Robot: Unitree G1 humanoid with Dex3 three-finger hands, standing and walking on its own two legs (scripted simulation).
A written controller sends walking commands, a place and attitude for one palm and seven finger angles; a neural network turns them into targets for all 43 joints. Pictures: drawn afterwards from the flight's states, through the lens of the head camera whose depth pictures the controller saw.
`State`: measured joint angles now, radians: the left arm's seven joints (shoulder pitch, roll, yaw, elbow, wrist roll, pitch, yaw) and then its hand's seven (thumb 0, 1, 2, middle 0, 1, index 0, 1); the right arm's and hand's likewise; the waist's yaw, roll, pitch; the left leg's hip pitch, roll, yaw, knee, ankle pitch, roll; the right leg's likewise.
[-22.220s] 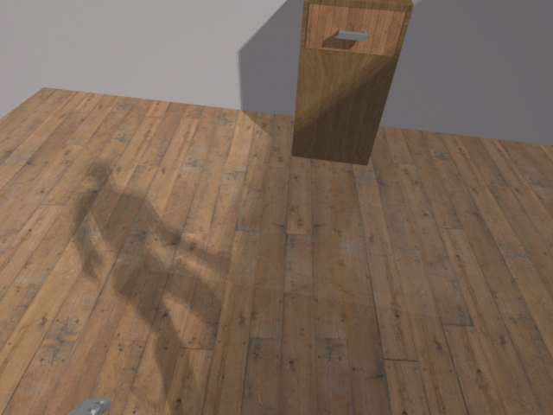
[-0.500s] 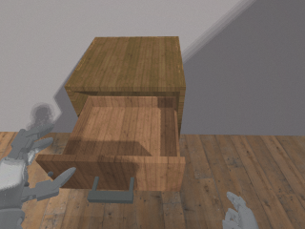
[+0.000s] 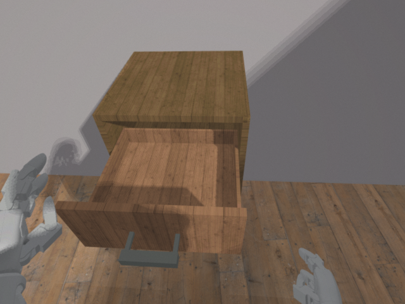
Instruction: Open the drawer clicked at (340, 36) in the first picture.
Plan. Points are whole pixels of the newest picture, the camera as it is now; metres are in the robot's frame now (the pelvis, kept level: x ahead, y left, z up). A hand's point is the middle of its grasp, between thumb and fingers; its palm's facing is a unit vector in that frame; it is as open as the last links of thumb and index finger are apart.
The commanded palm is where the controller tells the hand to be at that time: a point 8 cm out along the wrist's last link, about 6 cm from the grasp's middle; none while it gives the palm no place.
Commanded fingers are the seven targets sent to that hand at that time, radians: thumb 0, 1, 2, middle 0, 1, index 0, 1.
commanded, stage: step back with the hand held close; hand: left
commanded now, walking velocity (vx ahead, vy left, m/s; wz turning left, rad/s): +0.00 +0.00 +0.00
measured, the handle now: (151, 248) +0.25 +0.15 -0.05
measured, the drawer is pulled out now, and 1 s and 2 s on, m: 0.30 0.30 0.30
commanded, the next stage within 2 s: stop stepping back and stand still in 1.20 s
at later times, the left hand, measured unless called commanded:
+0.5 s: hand (27, 250) +0.14 +0.26 +0.15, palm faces +0.28 -0.81 -0.52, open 7.4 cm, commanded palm +0.08 +0.30 +0.18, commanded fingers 0.00 0.90 0.90 -0.20 -0.30 -0.20 -0.30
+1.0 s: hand out of the picture +0.10 +0.27 +0.16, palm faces +0.36 -0.81 -0.46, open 7.4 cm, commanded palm +0.02 +0.31 +0.18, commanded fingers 0.00 0.90 0.90 -0.20 -0.30 -0.20 -0.30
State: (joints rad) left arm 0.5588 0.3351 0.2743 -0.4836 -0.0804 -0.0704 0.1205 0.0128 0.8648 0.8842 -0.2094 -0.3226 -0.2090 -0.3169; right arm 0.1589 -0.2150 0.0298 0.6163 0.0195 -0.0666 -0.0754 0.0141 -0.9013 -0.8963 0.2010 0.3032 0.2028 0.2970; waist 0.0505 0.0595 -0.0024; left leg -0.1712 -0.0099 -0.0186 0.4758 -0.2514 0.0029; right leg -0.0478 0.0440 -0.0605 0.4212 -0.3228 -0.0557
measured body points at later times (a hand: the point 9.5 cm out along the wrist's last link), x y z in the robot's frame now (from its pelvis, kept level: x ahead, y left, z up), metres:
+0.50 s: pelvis -0.05 +0.02 -0.01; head -0.01 +0.03 +0.44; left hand +0.12 +0.30 +0.18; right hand +0.13 -0.22 -0.09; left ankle +0.01 +0.12 -0.74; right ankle -0.05 -0.08 -0.74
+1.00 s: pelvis -0.11 +0.03 -0.01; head -0.07 +0.06 +0.44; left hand +0.07 +0.32 +0.19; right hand +0.07 -0.20 -0.09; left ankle -0.03 +0.13 -0.74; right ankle -0.11 -0.09 -0.72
